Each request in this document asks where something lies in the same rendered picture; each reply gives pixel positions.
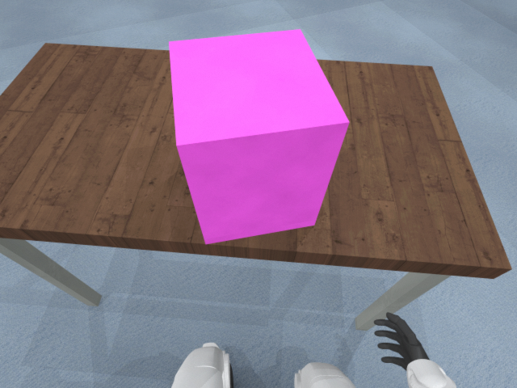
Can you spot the robot left thigh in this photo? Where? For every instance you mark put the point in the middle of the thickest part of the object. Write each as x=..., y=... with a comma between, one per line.
x=206, y=367

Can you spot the robot right hand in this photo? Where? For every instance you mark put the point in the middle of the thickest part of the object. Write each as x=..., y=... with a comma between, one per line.
x=409, y=347

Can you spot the robot right thigh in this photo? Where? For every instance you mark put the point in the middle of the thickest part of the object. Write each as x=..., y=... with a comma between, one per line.
x=321, y=375

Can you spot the table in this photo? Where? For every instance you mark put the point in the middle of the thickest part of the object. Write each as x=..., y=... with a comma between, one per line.
x=88, y=156

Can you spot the carton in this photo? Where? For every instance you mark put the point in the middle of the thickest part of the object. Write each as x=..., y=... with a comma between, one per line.
x=258, y=130

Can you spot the robot thigh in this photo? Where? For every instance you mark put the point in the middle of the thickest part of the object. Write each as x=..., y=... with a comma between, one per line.
x=321, y=375
x=206, y=367

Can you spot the right robot forearm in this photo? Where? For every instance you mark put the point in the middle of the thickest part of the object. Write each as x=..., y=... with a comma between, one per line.
x=423, y=373

